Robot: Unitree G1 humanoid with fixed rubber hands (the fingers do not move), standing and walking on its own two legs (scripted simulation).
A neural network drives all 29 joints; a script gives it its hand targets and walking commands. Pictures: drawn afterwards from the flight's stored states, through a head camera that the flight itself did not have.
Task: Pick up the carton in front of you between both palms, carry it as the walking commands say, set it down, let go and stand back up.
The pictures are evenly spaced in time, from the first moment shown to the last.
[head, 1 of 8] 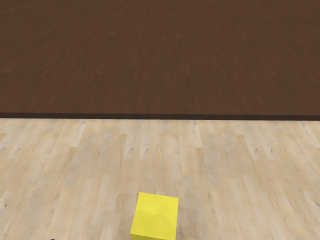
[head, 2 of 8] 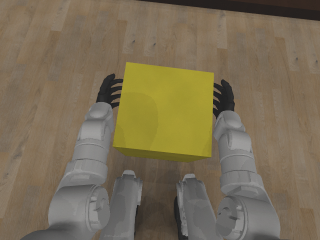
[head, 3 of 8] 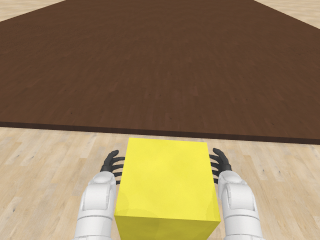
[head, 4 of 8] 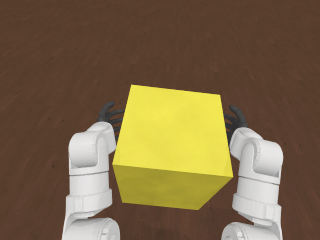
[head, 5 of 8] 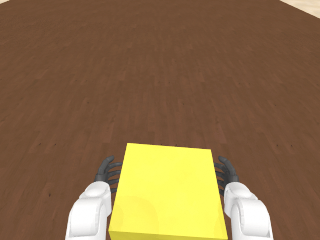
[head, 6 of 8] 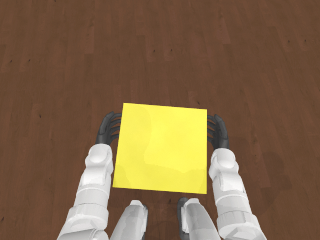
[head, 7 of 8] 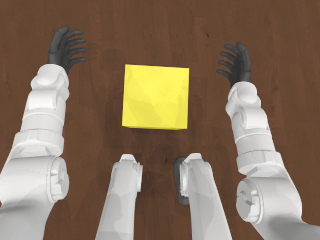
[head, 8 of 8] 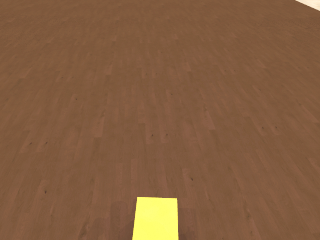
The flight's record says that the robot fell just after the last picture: no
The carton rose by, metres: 0.82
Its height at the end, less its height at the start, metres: +0.07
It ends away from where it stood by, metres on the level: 3.78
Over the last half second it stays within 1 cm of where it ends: yes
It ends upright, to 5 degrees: yes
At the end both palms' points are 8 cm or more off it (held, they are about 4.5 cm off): yes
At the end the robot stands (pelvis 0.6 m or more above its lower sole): yes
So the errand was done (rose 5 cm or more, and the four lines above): yes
